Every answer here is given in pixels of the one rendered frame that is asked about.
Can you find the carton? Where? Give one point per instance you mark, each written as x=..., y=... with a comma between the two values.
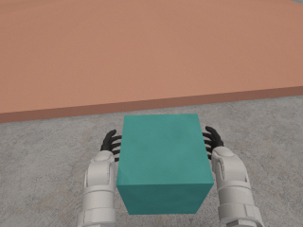
x=163, y=167

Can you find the robot left forearm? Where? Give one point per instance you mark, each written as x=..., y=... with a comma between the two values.
x=98, y=192

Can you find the right robot hand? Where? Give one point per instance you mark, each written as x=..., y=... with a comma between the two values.
x=215, y=138

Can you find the left robot hand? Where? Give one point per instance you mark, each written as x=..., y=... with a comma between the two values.
x=107, y=143

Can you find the robot right forearm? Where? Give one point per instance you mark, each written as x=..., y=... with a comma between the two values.
x=237, y=207

